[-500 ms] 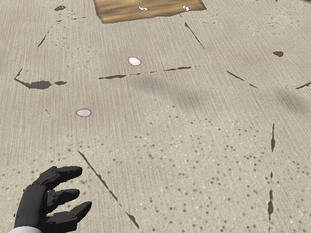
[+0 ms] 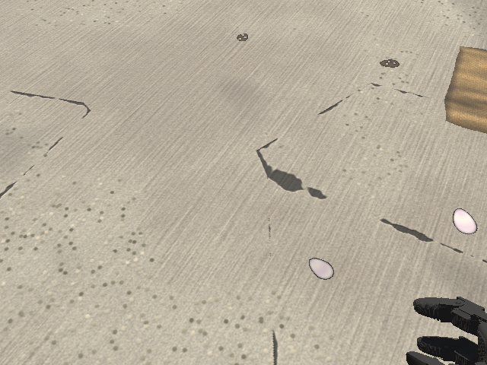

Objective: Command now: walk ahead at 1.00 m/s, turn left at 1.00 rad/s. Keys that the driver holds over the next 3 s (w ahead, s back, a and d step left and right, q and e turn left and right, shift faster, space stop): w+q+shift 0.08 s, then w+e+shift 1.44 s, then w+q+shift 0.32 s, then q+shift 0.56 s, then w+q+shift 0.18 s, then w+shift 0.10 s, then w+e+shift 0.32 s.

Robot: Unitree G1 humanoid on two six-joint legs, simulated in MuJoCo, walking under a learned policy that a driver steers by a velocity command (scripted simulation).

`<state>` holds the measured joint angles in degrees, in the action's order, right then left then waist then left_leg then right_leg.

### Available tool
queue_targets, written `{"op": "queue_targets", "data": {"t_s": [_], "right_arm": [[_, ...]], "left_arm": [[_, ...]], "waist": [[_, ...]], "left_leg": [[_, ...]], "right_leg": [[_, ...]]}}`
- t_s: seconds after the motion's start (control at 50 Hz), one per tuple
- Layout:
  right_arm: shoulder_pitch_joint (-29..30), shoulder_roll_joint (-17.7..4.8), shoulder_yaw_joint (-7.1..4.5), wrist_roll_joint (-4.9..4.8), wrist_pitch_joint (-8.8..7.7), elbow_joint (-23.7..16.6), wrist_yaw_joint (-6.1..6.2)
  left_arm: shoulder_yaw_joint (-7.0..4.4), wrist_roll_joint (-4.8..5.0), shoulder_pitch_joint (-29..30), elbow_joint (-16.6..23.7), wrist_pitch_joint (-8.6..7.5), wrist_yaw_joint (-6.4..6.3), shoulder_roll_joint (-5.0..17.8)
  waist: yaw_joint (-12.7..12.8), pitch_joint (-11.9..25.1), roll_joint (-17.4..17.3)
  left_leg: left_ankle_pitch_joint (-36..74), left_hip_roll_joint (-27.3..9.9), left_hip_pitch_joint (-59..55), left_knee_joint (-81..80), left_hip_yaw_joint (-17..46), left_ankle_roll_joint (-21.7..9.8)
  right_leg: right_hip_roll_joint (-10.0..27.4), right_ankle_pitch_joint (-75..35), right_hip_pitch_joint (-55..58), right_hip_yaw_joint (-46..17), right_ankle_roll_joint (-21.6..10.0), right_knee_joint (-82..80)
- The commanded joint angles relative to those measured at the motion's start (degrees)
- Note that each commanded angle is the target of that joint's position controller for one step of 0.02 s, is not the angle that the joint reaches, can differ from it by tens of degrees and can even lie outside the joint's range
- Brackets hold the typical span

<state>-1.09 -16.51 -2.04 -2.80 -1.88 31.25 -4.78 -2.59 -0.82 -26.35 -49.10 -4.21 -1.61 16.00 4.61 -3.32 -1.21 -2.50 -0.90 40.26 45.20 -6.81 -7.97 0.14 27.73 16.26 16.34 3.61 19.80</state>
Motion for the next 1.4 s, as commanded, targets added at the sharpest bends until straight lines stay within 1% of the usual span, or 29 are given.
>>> {"op": "queue_targets", "data": {"t_s": [0.02, 0.04, 0.06, 0.08, 0.1, 0.12, 0.18, 0.26, 0.4, 0.46, 0.5, 0.52, 0.54, 0.56, 0.6, 0.66, 0.74, 0.86, 0.9, 0.92, 0.94, 0.96, 0.98, 1.02, 1.12, 1.26, 1.32, 1.38, 1.4], "right_arm": [[-31.9, -14.5, -7.37, -0.33, 0.77, 4.6, 1.29], [-32.4, -14.7, -6.6, -0.08, 1.12, 7.5, 2.4], [-26.2, -16.2, -5.74, 2.11, -0.58, 3.0, 2.2], [-27.2, -12.1, -5.71, 2.31, -1.44, 2.3, 2.43], [-24.8, -9.7, -4.84, 2.75, -2.51, 3.3, 2.49], [-19.6, -7.8, -4.08, 2.84, -3.27, 3.2, 2.34], [-12.9, -3.2, -2.13, 3.47, -4.0, 3.9, 2.89], [-17.6, -4.5, -1.92, 3.52, -5.39, 7.6, 4.12], [-24.4, -6.8, -1.65, 3.39, -5.1, 12.6, 4.94], [-21.4, -10.8, -2.63, 5.89, -2.93, 12.0, 6.39], [-11.8, -12.6, -3.15, 6.17, -1.95, 9.1, 6.9], [-18.9, -1.4, -0.27, 7.15, -3.46, 8.1, 5.69], [-21.1, -1.7, 1.34, 2.11, -6.1, 4.4, 3.98], [-13.4, -7.2, 0.31, 0.77, -7.73, 3.6, 3.37], [-7.0, -5.6, 0.81, 1.91, -8.68, 1.2, 3.67], [-10.3, -5.5, 0.29, 3.87, -7.15, 2.3, 4.46], [0.7, -2.6, 1.41, 4.9, -6.43, -2.3, 4.83], [6.0, -6.4, -1.1, 1.06, -6.93, -4.7, 5.13], [-4.0, -9.9, -3.39, 0.54, -7.52, -2.9, 5.43], [-17.8, -10.9, -4.22, 0.3, -7.07, -0.6, 5.86], [-28.5, -13.7, -4.61, 1.35, -6.37, 1.4, 6.0], [-26.8, -17.0, -5.07, 2.83, -6.18, 2.9, 4.55], [-21.5, -9.7, -4.06, 2.82, -5.62, 0.4, 4.88], [-20.2, -7.6, -3.52, 3.53, -4.53, 2.5, 5.15], [-15.8, -2.4, -2.07, 2.22, -5.09, 7.9, 4.46], [-18.0, -8.8, -2.95, 3.32, -5.35, 11.4, 5.48], [-21.2, -13.3, -3.58, 3.58, -4.43, 12.6, 6.28], [-16.2, -16.5, -4.51, 3.53, -2.76, 10.4, 7.26], [-13.1, -13.9, -3.88, 2.77, -3.48, 9.2, 6.85]], "left_arm": [[-3.74, 0.93, 12.5, 8.5, -0.43, -0.65, 15.7], [-0.69, -0.68, 13.1, 10.0, -2.2, 0.24, 4.4], [1.14, 1.8, 5.5, 15.1, -5.1, 1.14, 1.6], [0.25, 2.46, 14.0, 16.8, -7.05, 1.55, 8.3], [0.12, 4.11, 15.5, 16.7, -7.31, 1.57, 8.3], [0.32, 3.44, 13.4, 14.4, -6.57, 1.23, 7.2], [-0.09, 2.36, 8.1, 10.9, -2.17, 1.36, 6.6], [1.8, 1.3, 19.0, 14.0, -0.91, 1.29, 2.5], [1.22, 3.28, 31.0, 16.5, -3.19, 5.61, 3.5], [-1.04, 3.81, 21.2, 15.7, -2.25, 6.22, 7.6], [-3.77, 3.82, -6.9, 9.2, 0.14, 4.58, 13.5], [-3.55, 3.19, -9.6, 6.8, 0.67, 4.19, 15.1], [-3.56, 1.67, -6.2, 9.5, 0.02, 3.98, 14.2], [-3.34, 0.88, -5.5, 10.3, -0.2, 3.21, 10.2], [-2.48, 0.49, 1.3, 11.2, -1.32, 3.94, 8.4], [-2.13, 1.55, 8.2, 13.0, -1.33, 3.55, 7.2], [-2.19, 3.01, 7.5, 11.8, -0.85, 1.68, 7.5], [-3.22, 4.17, 2.9, 8.8, 0.15, 0.57, 8.0], [-3.53, 3.1, 4.3, 9.0, 0.86, 0.81, 8.6], [-2.71, 1.23, 7.3, 10.8, 1.23, 1.32, 7.0], [-0.51, -0.06, 3.8, 12.6, 1.17, 1.56, -0.7], [1.04, 5.01, -4.0, 15.3, 0.31, 1.79, -1.1], [0.3, 5.64, 0.2, 13.1, 0.93, 1.1, 4.1], [-0.47, 1.92, 12.9, 14.8, 1.16, 1.5, 6.6], [-0.02, 3.65, 15.9, 18.6, 3.43, 3.15, 2.3], [0.55, 2.59, 27.8, 21.5, 1.78, 5.52, 3.0], [-0.65, 3.06, 29.6, 22.3, 1.09, 6.68, 5.6], [-4.98, 3.85, 4.4, 16.5, 2.51, 5.96, 13.1], [-6.31, 4.1, -7.4, 12.3, 3.23, 4.77, 15.3]], "waist": [[-23.1, 12.1, 7.3], [-17.2, 7.7, -10.6], [-8.2, 21.1, -18.8], [-13.2, 19.7, -6.9], [-9.7, 10.8, 1.1], [-5.6, 6.2, 8.7], [-0.5, 0.1, 3.7], [-5.6, -3.9, 0.6], [-10.9, -5.0, -0.9], [-3.0, 5.2, -7.9], [12.3, 15.1, -6.6], [5.2, 17.7, 17.8], [2.3, 27.6, 22.6], [5.6, 21.2, 10.6], [-0.8, 7.7, -4.7], [-6.9, 1.8, -2.1], [-4.1, -3.9, 1.1], [-0.9, 0.4, 6.8], [-7.4, 7.3, 7.5], [-14.6, 17.2, 7.9], [-14.2, 26.0, -6.1], [-8.1, 30.5, -32.6], [-10.8, 20.6, -20.8], [-12.2, 7.7, -0.4], [-5.9, -0.4, -2.8], [-8.0, -6.2, 2.8], [-6.4, -2.8, -2.0], [8.7, 10.1, -8.2], [13.3, 12.0, -1.0]], "left_leg": [[1.0, 3.9, -51.1, -7.4, 2.8, -6.5], [1.6, -1.5, -58.8, -6.6, 15.4, -8.3], [-19.4, -12.3, -70.3, -17.5, 49.7, -21.6], [-33.1, -13.5, -66.7, -29.4, 57.8, -18.5], [-32.6, -13.9, -56.4, -32.8, 53.4, -15.7], [-26.9, -12.5, -44.8, -32.8, 47.4, -13.4], [-14.6, -7.1, -24.5, -33.4, 30.0, -10.3], [-2.3, -2.6, -18.7, -36.1, 13.5, -6.2], [18.7, -6.5, -42.0, -37.0, 3.5, 2.7], [63.9, -9.3, -53.2, -20.7, 1.4, 5.6], [67.1, -8.0, -37.7, 13.2, 0.4, 6.6], [-13.0, 2.1, -9.7, 40.1, 4.4, 8.9], [-29.2, 8.2, 6.5, 51.3, 14.3, 9.4], [-20.8, 4.3, 8.5, 45.7, 17.0, 5.2], [-16.7, 1.2, 3.8, 34.5, 16.4, 3.8], [-15.6, -2.0, -2.9, 24.3, 16.2, 6.8], [-3.1, -0.6, -11.3, 0.8, 10.5, 11.0], [8.6, 2.1, -24.1, -18.7, 14.4, 12.1], [2.0, 2.2, -33.5, -18.7, 13.2, 9.8], [-4.2, -2.9, -49.3, -12.3, 15.2, 7.6], [-22.2, -13.9, -67.7, -13.5, 32.4, 3.4], [-46.1, -25.7, -73.3, -26.9, 66.5, -4.8], [-52.8, -22.2, -66.4, -29.4, 61.7, -3.2], [-23.8, -16.8, -50.8, -28.0, 38.7, 0.8], [-8.0, -13.4, -36.5, -32.6, 19.8, 0.4], [9.3, -10.1, -35.9, -38.4, 0.0, 4.3], [49.3, -10.0, -41.9, -31.0, -4.9, 7.7], [75.0, -12.8, -36.4, 0.9, -3.8, 7.1], [37.2, -6.1, -22.0, 23.7, -4.0, 7.9]], "right_leg": [[10.9, -84.4, -29.6, -4.4, -4.7, 41.6], [-0.7, -3.1, -48.7, -7.2, -4.1, 66.8], [-4.5, 7.1, -65.6, -21.3, -4.4, 78.5], [-1.6, -1.2, -68.8, -25.9, -6.7, 72.1], [1.0, -5.6, -67.9, -24.9, -7.4, 65.2], [4.1, -9.4, -62.3, -24.4, -6.6, 60.0], [9.9, -12.6, -53.0, -22.6, -3.5, 53.3], [10.0, -29.9, -55.1, -18.4, -2.0, 37.4], [1.5, -45.2, -54.8, -12.4, -7.0, 10.8], [-5.5, -31.4, -45.5, -7.0, -10.2, 15.5], [-3.0, -27.9, -15.0, -14.1, -13.8, 16.9], [4.0, -18.5, 6.6, -28.0, -20.5, 23.3], [15.9, 12.5, 16.6, -66.3, -31.2, 3.3], [14.2, 16.9, 11.5, -68.2, -25.5, -4.9], [10.6, 3.2, -9.9, -59.7, -22.7, -6.6], [3.6, -11.9, -25.7, -47.3, -23.5, -8.2], [-2.2, -20.3, -42.4, -37.4, -20.6, -9.2], [-0.5, -15.6, -32.9, -43.1, -14.1, -2.0], [-0.9, -32.2, -26.9, -41.9, -11.2, 12.0], [-1.6, -35.1, -31.8, -39.0, -9.1, 27.6], [-6.6, -5.9, -45.7, -33.2, -8.1, 47.9], [-5.2, 3.6, -62.0, -28.4, -7.1, 63.6], [-0.2, -3.0, -66.9, -26.9, -6.6, 67.1], [3.0, -7.9, -64.6, -23.1, -6.8, 63.3], [9.5, -10.5, -64.3, -22.5, -7.0, 56.7], [6.2, -32.6, -60.8, -14.0, -7.5, 32.8], [-1.6, -30.4, -49.4, -5.6, -10.4, 25.3], [-5.4, -22.2, -20.1, -7.2, -15.4, 25.2], [-1.6, -28.1, -1.6, -15.5, -18.5, 17.0]]}}
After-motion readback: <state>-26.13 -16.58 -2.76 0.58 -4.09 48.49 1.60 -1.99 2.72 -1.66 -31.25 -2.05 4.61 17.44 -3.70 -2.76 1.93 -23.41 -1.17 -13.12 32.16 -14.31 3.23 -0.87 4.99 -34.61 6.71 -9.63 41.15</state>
